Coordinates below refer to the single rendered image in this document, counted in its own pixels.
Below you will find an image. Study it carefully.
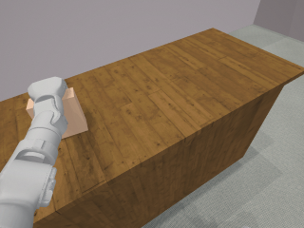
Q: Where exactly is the robot left forearm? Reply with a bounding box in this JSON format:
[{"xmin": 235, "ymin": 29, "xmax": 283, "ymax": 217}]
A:
[{"xmin": 0, "ymin": 92, "xmax": 67, "ymax": 185}]

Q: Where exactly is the robot left hand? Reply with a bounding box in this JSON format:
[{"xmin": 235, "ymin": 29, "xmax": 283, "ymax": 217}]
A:
[{"xmin": 28, "ymin": 76, "xmax": 68, "ymax": 124}]

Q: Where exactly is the table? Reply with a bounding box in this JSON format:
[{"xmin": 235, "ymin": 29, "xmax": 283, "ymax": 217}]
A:
[{"xmin": 0, "ymin": 28, "xmax": 304, "ymax": 228}]

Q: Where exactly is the sponge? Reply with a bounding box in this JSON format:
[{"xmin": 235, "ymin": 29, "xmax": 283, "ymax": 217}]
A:
[{"xmin": 26, "ymin": 87, "xmax": 88, "ymax": 139}]

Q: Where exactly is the left robot upper arm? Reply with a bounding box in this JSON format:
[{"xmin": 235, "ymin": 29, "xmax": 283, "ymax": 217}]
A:
[{"xmin": 0, "ymin": 159, "xmax": 57, "ymax": 228}]

